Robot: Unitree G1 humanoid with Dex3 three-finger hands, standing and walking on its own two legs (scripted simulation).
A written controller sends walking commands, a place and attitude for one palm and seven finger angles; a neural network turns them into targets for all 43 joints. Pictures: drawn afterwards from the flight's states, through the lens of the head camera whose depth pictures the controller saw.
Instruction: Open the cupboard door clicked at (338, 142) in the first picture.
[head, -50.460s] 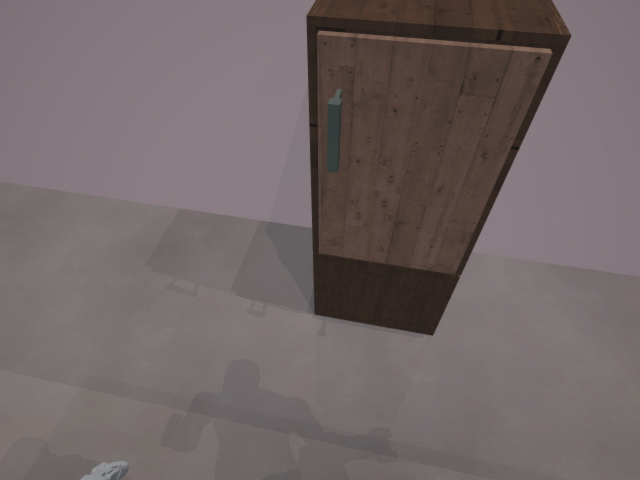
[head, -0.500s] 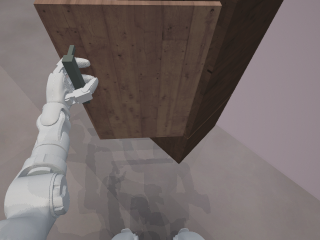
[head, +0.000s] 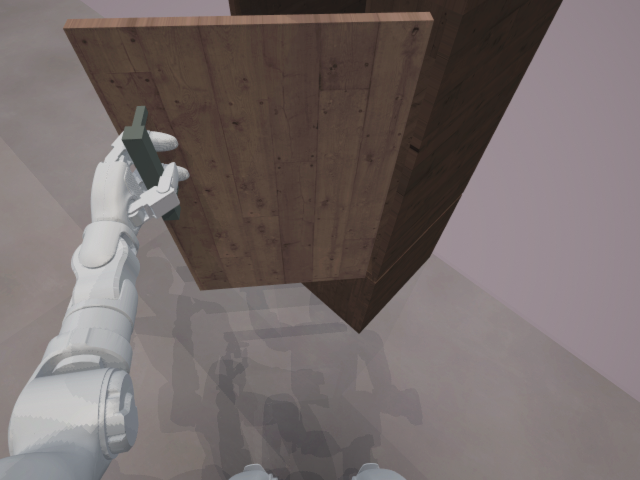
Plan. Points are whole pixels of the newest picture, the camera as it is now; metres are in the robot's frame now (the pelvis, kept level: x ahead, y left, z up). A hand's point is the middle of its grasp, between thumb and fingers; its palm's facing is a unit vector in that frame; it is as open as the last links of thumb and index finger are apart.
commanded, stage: pull the door open along its arc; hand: left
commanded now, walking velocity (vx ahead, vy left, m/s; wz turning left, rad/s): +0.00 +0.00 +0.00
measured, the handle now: (157, 166) +0.50 +0.20 +0.08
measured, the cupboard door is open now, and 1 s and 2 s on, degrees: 49 94 92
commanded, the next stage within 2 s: open thumb and fingers to let go in 0.84 s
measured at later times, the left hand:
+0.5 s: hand (226, 308) +0.29 +0.09 +0.09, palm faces +0.32 -0.95 +0.05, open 6.2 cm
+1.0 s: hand (292, 354) +0.24 +0.02 +0.09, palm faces +0.36 -0.93 -0.02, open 6.1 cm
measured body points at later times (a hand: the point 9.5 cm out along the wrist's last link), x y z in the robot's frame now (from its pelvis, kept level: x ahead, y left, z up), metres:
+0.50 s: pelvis +0.02 -0.02 +0.01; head +0.03 -0.04 +0.46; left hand +0.27 +0.14 +0.09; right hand +0.22 -0.22 -0.07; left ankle +0.00 +0.09 -0.70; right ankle -0.01 -0.10 -0.70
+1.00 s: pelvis +0.01 -0.07 +0.01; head +0.02 -0.11 +0.46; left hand +0.22 +0.07 +0.10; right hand +0.19 -0.29 -0.09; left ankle +0.00 +0.10 -0.69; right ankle -0.01 -0.10 -0.70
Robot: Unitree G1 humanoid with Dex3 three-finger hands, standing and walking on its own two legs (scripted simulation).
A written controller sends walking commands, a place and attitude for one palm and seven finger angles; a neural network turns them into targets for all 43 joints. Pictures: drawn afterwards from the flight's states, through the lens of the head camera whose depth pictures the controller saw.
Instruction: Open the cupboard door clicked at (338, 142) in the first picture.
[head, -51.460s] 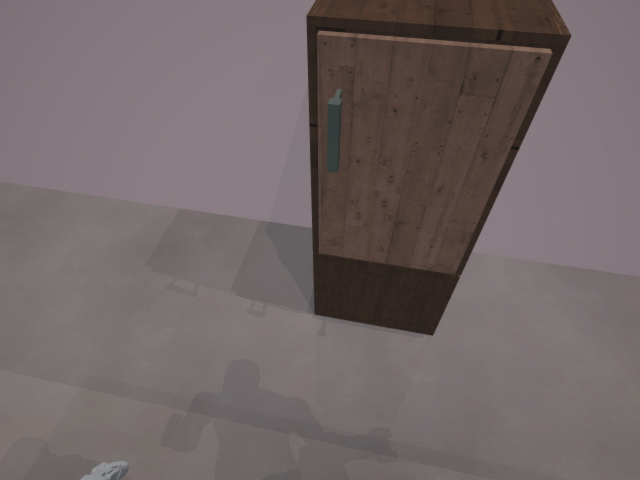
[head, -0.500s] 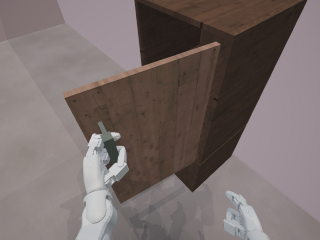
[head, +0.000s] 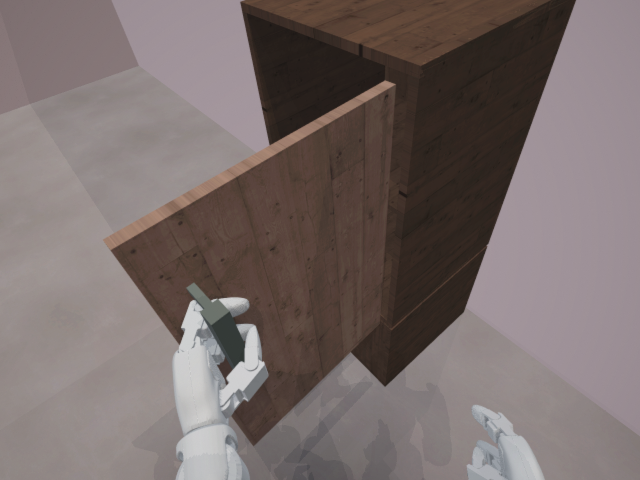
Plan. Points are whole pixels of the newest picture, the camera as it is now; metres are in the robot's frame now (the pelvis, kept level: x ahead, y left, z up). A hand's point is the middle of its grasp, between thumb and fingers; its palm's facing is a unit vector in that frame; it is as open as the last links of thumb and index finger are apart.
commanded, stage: open thumb and fingers to let go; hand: left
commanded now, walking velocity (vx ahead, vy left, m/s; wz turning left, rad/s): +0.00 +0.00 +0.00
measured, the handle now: (223, 336) +0.27 +0.13 +0.07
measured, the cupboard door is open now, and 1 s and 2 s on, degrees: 94 92 92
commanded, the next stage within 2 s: slide the hand sideways off the handle in 0.76 s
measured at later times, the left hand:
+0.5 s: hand (249, 355) +0.24 +0.09 +0.08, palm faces +0.33 -0.94 +0.00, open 12.9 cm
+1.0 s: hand (234, 373) +0.23 +0.10 +0.08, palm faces -0.06 -1.00 -0.03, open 15.6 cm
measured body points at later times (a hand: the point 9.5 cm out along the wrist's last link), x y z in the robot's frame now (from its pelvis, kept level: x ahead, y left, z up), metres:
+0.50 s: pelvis -0.02 +0.01 +0.00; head -0.01 -0.02 +0.45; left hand +0.22 +0.14 +0.08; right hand +0.17 -0.20 -0.09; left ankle +0.00 +0.17 -0.70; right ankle -0.02 -0.03 -0.71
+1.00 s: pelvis -0.02 +0.06 -0.01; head -0.01 +0.05 +0.44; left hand +0.22 +0.16 +0.08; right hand +0.16 -0.15 -0.09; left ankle +0.00 +0.17 -0.71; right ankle -0.02 -0.03 -0.71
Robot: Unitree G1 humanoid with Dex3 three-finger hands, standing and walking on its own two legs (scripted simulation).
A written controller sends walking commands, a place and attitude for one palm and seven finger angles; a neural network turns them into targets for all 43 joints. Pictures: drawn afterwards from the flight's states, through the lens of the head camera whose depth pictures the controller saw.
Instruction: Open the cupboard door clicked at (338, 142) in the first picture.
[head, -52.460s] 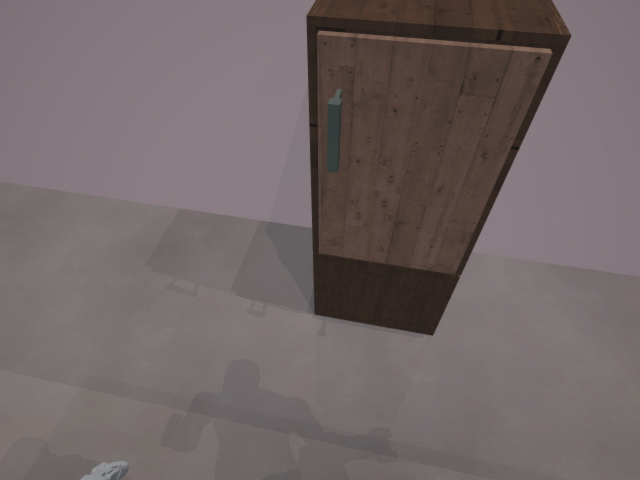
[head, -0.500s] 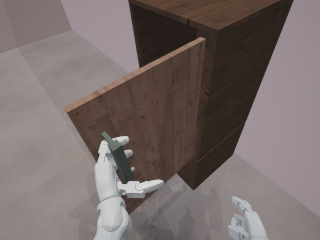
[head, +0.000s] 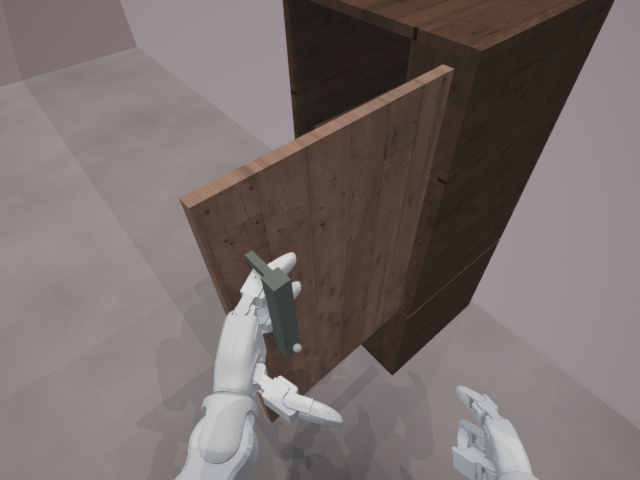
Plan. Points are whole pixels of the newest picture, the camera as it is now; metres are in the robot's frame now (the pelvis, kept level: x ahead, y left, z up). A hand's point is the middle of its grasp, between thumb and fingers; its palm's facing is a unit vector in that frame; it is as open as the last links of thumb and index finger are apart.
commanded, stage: slide the hand sideways off the handle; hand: left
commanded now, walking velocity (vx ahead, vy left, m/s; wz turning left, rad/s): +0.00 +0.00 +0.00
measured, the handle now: (272, 306) +0.30 +0.08 +0.08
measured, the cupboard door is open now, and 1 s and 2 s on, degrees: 92 92 92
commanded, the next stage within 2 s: draw the hand back to the body in 1.06 s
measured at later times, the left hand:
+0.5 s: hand (273, 379) +0.21 +0.07 +0.09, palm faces -0.06 -1.00 +0.02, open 16.0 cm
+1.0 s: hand (210, 420) +0.17 +0.12 +0.08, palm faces +0.04 -1.00 -0.04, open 16.2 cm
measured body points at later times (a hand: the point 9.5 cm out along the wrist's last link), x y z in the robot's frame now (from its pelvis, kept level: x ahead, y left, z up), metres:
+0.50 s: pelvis +0.01 +0.01 -0.01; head +0.03 +0.00 +0.44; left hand +0.21 +0.12 +0.09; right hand +0.20 -0.20 -0.07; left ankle +0.02 +0.11 -0.70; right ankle +0.01 -0.10 -0.70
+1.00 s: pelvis +0.01 -0.01 -0.02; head +0.04 -0.03 +0.43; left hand +0.16 +0.18 +0.09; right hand +0.20 -0.24 -0.09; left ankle +0.02 +0.11 -0.70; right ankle +0.01 -0.10 -0.70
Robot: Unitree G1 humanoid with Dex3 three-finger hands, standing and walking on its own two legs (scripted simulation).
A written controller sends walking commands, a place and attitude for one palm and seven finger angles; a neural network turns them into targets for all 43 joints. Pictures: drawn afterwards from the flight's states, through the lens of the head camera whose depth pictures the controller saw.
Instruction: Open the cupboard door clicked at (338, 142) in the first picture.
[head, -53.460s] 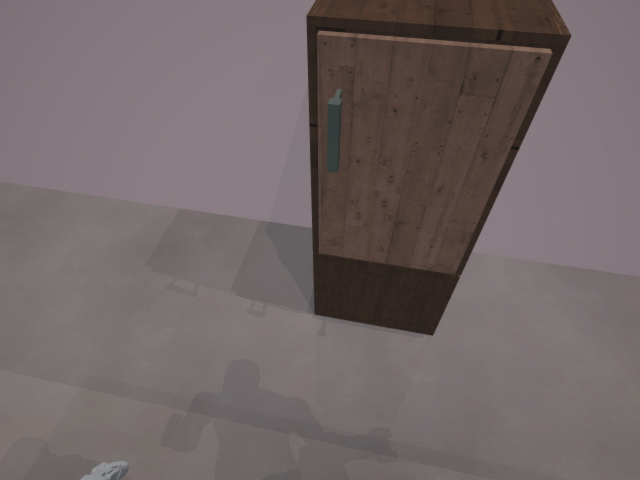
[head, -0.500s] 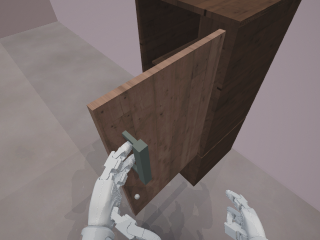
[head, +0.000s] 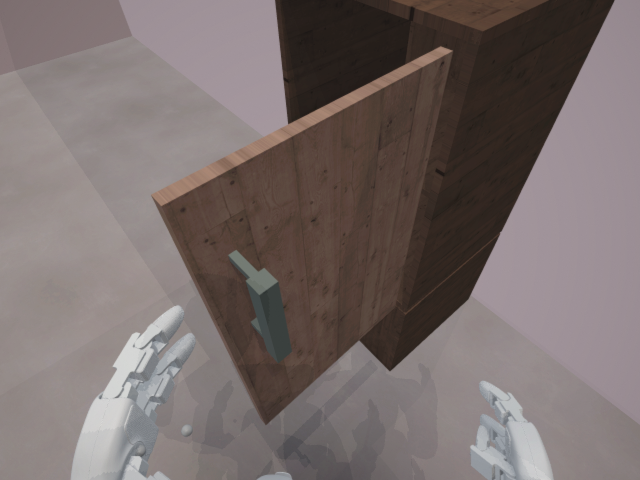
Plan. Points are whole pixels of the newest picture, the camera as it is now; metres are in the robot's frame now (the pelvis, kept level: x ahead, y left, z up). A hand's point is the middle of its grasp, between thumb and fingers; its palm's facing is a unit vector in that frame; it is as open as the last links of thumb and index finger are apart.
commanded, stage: slide the hand sideways off the handle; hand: left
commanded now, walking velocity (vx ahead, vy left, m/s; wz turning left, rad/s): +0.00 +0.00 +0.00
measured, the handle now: (260, 308) +0.29 +0.09 +0.10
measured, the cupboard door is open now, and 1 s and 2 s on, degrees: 92 92 92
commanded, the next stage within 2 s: draw the hand back to the body in 0.06 s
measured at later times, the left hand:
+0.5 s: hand (137, 416) +0.16 +0.17 +0.13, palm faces +0.01 -1.00 -0.04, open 16.3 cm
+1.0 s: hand (41, 365) +0.18 +0.25 +0.17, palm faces +0.28 -0.89 -0.36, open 13.5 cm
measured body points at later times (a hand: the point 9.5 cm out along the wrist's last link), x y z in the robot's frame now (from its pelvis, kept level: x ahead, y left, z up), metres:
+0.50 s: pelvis +0.00 +0.03 +0.01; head +0.00 +0.02 +0.46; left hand +0.15 +0.23 +0.14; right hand +0.19 -0.18 -0.05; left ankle +0.01 +0.12 -0.68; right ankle +0.00 -0.08 -0.68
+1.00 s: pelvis +0.01 +0.04 +0.05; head +0.00 +0.02 +0.50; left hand +0.16 +0.29 +0.19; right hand +0.20 -0.17 -0.02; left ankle +0.01 +0.12 -0.68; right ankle +0.00 -0.08 -0.68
